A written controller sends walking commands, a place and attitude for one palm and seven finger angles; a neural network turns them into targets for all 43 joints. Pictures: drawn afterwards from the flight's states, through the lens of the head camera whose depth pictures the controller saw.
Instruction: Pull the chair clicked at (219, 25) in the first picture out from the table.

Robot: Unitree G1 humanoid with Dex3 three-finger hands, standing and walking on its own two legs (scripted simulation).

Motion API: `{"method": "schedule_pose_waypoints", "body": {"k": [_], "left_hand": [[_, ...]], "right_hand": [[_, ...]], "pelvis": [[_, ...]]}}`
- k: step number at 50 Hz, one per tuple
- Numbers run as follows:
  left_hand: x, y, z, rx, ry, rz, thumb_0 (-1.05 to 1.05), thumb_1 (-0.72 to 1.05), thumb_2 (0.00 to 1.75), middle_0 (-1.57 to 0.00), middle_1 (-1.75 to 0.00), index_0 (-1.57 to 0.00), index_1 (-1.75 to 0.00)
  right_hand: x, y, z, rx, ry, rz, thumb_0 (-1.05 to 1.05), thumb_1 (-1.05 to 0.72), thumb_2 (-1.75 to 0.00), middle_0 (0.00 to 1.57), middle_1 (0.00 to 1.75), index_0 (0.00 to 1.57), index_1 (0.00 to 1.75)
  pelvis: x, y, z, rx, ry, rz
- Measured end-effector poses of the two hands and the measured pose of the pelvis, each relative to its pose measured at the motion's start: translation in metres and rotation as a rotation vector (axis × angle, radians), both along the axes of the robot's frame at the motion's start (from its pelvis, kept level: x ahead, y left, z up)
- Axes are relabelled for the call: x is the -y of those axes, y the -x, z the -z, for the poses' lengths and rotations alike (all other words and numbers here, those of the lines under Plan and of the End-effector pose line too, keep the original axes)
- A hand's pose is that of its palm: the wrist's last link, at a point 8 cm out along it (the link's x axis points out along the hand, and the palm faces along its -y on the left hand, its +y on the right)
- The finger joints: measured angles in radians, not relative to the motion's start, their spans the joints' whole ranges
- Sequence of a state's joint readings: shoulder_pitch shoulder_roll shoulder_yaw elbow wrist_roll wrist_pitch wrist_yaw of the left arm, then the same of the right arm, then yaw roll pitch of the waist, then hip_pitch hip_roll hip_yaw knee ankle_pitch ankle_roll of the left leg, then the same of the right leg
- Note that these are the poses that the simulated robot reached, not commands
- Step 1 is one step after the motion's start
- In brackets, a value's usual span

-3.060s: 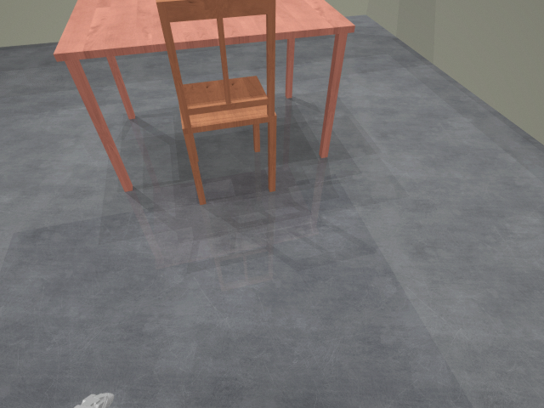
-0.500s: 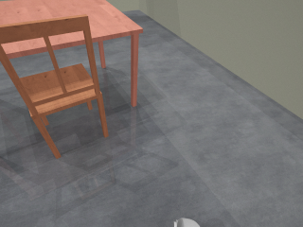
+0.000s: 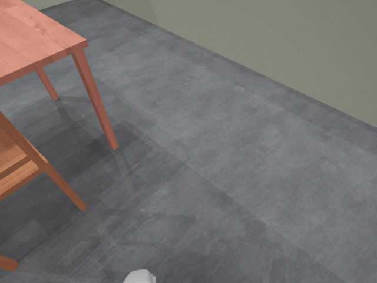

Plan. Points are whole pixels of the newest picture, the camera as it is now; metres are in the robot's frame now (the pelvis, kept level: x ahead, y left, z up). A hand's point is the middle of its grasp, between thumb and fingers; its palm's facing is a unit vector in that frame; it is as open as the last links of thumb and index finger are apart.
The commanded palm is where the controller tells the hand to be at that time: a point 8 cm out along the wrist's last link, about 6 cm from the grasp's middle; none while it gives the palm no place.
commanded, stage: turn to face it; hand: left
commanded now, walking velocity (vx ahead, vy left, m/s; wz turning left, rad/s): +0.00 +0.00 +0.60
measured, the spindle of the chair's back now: out of the picture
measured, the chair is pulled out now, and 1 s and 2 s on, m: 0.00 0.00 0.00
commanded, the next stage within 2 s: take the last steps up to it in 1.66 s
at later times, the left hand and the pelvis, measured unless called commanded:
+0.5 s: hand (85, 275) +0.16 +0.26 -0.17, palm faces +0.20 -0.96 -0.17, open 7.4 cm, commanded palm none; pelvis +0.13 +0.07 +0.01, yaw +8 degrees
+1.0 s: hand (93, 277) +0.15 +0.22 -0.12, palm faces +0.44 -0.84 -0.31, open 7.4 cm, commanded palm none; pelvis +0.15 +0.00 +0.02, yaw +27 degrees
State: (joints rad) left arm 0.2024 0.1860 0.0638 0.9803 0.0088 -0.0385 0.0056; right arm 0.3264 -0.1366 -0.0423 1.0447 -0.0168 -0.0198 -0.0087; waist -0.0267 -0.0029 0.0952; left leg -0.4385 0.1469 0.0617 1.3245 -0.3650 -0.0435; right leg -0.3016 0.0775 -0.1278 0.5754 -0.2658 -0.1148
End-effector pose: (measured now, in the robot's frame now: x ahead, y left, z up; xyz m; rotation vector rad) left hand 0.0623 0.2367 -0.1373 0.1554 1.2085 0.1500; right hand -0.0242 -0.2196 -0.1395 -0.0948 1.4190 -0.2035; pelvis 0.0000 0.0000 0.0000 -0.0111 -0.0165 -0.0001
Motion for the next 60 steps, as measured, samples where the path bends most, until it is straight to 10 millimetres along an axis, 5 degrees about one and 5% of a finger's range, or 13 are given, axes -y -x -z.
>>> {"method": "schedule_pose_waypoints", "body": {"k": [4, 7, 15, 20, 28, 35, 41, 44, 51, 60], "left_hand": [[-0.014, -0.01, -0.013, -0.063, -0.04, 0.026, 0.0, 0.93, 0.89, -0.2, -0.3, -0.2, -0.3], [-0.023, -0.021, -0.018, -0.078, -0.046, 0.012, 0.0, 0.92, 0.89, -0.2, -0.3, -0.2, -0.3], [-0.038, -0.052, 0.01, -0.059, 0.022, -0.113, 0.0, 0.91, 0.89, -0.2, -0.3, -0.2, -0.3], [-0.051, -0.064, 0.018, -0.089, 0.047, -0.161, 0.0, 0.91, 0.89, -0.2, -0.3, -0.2, -0.3], [-0.077, -0.087, -0.004, -0.041, 0.014, -0.209, 0.0, 0.91, 0.89, -0.2, -0.3, -0.2, -0.3], [-0.084, -0.098, -0.018, 0.005, -0.049, -0.259, 0.0, 0.91, 0.89, -0.2, -0.3, -0.19, -0.3], [-0.065, -0.104, -0.031, 0.07, -0.098, -0.304, 0.0, 0.91, 0.89, -0.2, -0.3, -0.19, -0.3], [-0.049, -0.094, -0.037, 0.09, -0.131, -0.333, 0.0, 0.91, 0.89, -0.2, -0.3, -0.19, -0.3], [-0.014, -0.054, -0.05, 0.047, -0.134, -0.44, 0.0, 0.91, 0.89, -0.2, -0.3, -0.2, -0.3], [0.021, 0.016, -0.033, -0.043, -0.067, -0.604, 0.0, 0.91, 0.89, -0.2, -0.3, -0.2, -0.3]], "right_hand": [[0.004, -0.103, -0.012, 0.218, 0.023, -0.032, 0.01, -0.91, -0.9, 0.2, 0.3, 0.2, 0.29], [-0.003, -0.16, -0.019, 0.308, 0.021, -0.064, 0.0, -0.91, -0.9, 0.2, 0.3, 0.2, 0.29], [-0.05, -0.244, -0.014, 0.291, 0.01, -0.209, 0.0, -0.91, -0.9, 0.2, 0.3, 0.2, 0.29], [-0.071, -0.257, -0.015, 0.256, 0.017, -0.242, 0.0, -0.91, -0.9, 0.2, 0.3, 0.2, 0.29], [-0.058, -0.253, -0.029, 0.168, 0.065, -0.266, 0.0, -0.92, -0.89, 0.2, 0.3, 0.2, 0.3], [-0.037, -0.255, -0.027, 0.126, 0.06, -0.295, 0.0, -0.91, -0.89, 0.2, 0.3, 0.2, 0.3], [-0.011, -0.269, -0.013, 0.109, 0.033, -0.345, 0.01, -0.9, -0.89, 0.2, 0.3, 0.2, 0.3], [0.003, -0.285, -0.001, 0.114, 0.013, -0.374, 0.01, -0.9, -0.9, 0.2, 0.3, 0.2, 0.3], [0.007, -0.327, -0.008, 0.146, -0.018, -0.491, 0.01, -0.91, -0.9, 0.2, 0.3, 0.2, 0.29], [-0.036, -0.379, -0.013, 0.163, -0.017, -0.695, 0.01, -0.91, -0.9, 0.2, 0.3, 0.2, 0.29]], "pelvis": [[-0.008, -0.028, -0.009, -0.015, -0.008, 0.028], [-0.017, -0.05, -0.012, -0.015, -0.006, 0.024], [-0.048, -0.113, 0.002, 0.012, 0.024, -0.067], [-0.063, -0.127, 0.002, 0.02, 0.009, -0.099], [-0.069, -0.133, -0.012, -0.009, 0.027, -0.177], [-0.053, -0.14, -0.015, -0.026, 0.027, -0.258], [-0.025, -0.142, -0.01, -0.034, 0.009, -0.339], [-0.01, -0.143, -0.005, -0.029, -0.006, -0.376], [0.007, -0.15, -0.016, -0.013, -0.051, -0.486], [0.007, -0.143, -0.014, -0.014, -0.059, -0.614]]}}
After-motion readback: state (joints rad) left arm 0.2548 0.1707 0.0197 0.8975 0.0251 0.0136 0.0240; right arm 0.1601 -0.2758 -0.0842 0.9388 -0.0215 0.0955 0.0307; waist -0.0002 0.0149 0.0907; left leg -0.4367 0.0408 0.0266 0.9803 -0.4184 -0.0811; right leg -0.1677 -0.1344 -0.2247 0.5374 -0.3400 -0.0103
